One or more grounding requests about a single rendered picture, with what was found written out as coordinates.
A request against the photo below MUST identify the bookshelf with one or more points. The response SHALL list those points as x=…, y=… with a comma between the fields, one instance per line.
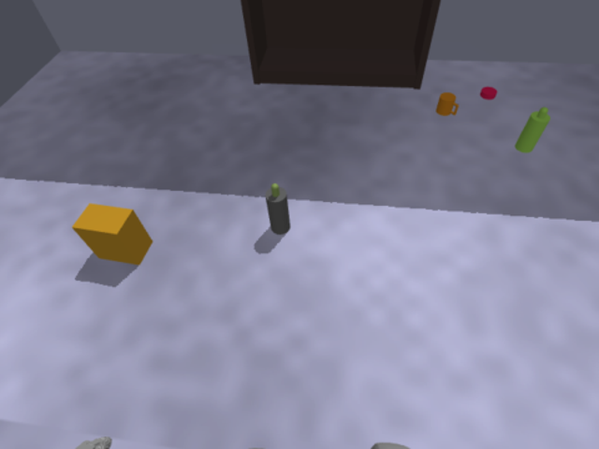
x=372, y=43

